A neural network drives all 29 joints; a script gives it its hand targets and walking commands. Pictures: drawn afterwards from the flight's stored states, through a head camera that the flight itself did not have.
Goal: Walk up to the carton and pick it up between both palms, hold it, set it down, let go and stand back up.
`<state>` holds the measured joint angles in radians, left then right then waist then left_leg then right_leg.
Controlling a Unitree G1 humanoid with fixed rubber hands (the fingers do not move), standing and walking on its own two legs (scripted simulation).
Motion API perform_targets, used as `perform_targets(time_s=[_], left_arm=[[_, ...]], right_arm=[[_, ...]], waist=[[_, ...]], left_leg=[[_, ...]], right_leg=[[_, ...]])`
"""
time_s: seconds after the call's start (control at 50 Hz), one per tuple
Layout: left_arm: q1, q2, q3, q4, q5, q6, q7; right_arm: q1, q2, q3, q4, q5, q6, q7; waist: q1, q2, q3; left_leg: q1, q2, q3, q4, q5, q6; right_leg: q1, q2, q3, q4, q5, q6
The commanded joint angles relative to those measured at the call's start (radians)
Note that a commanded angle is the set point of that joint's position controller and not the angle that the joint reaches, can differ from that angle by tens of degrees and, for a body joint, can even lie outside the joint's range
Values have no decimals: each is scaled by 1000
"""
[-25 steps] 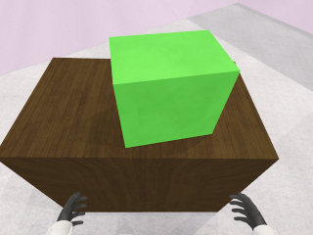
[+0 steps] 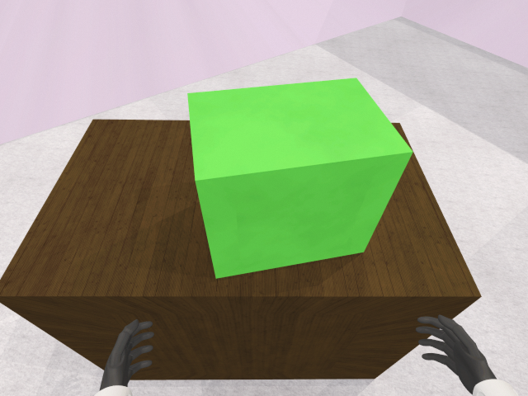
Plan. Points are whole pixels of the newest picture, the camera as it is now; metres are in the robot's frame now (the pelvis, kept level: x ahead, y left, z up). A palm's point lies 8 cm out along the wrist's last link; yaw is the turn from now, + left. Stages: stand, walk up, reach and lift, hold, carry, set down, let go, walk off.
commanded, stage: reach and lift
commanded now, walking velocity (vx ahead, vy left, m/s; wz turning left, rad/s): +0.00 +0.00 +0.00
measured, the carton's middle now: (284, 180) +0.46 +0.01 +0.05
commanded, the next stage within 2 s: none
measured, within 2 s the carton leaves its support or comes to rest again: neither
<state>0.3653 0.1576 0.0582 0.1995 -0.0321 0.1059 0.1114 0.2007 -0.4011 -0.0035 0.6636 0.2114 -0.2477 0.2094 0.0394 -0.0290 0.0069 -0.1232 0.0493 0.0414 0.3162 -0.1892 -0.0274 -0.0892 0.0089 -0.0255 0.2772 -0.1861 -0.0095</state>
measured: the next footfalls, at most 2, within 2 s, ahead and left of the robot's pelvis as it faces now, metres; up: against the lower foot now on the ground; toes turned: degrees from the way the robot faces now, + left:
none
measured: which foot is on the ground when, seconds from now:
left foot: down 0.00-1.00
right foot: down 0.00-1.00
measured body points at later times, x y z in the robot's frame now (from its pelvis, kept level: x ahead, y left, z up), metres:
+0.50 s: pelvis -0.01 -0.01 +0.00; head -0.01 +0.00 +0.45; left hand +0.20 +0.22 +0.01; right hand +0.21 -0.30 +0.01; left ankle -0.01 +0.13 -0.75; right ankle -0.02 -0.11 -0.75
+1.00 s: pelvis -0.01 +0.00 +0.00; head +0.00 +0.01 +0.45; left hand +0.26 +0.23 +0.06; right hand +0.27 -0.31 +0.06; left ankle -0.02 +0.13 -0.75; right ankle -0.02 -0.11 -0.75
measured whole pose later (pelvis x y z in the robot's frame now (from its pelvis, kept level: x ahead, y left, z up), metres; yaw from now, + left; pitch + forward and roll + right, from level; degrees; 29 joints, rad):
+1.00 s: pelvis -0.01 +0.00 +0.00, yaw -3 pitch +3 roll +0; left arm 0.09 0.13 0.14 -0.07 -0.08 0.27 0.16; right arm -0.07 -0.63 0.00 0.48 0.52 -0.06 0.30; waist 0.03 -0.03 -0.05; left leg -0.20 0.06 0.07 0.31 -0.16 -0.03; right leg -0.20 0.03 0.03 0.31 -0.16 -0.02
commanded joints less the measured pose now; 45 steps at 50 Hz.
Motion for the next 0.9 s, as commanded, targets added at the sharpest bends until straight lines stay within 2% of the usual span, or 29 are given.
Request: perform_targets(time_s=[0.0, 0.14, 0.24, 0.44, 0.68, 0.88], left_arm=[[-2, 70, 38, -172, 5, -51, 6], [20, 50, 33, -252, -2, -78, 17], [-23, 48, 25, -286, -24, -89, 32], [-156, 37, 30, -311, -45, -72, 60], [-274, 11, 56, -366, -27, -8, 64], [-392, 39, 94, -430, -42, 95, 59]], right_arm=[[-20, -218, -58, -122, 52, -47, 7], [2, -255, -59, -211, 118, -56, 31], [-25, -278, -72, -275, 148, -41, 48], [-142, -347, -87, -303, 215, -4, 76], [-272, -420, -76, -266, 293, 35, 96], [-413, -462, -93, -318, 312, 128, 90]], waist=[[-7, -20, -110], [-9, -19, -92], [-7, -29, -87], [6, -49, -124], [-9, -61, -180], [-5, -47, -241]], left_leg=[[133, -61, -1, 19, 352, -3], [115, -63, 2, 11, 305, 2], [86, -60, 6, 3, 207, 8], [61, -59, 9, 8, 121, 10], [65, -68, 9, 26, 176, 9], [68, -71, 18, 11, 194, 4]], right_leg=[[-51, 40, 17, -40, 260, -36], [-80, 35, 29, -43, 228, -49], [-123, 28, 38, -39, 144, -51], [-183, 25, 50, -18, 71, -45], [-158, 35, 65, -3, 173, -39], [-115, 41, 69, -6, 233, -42]])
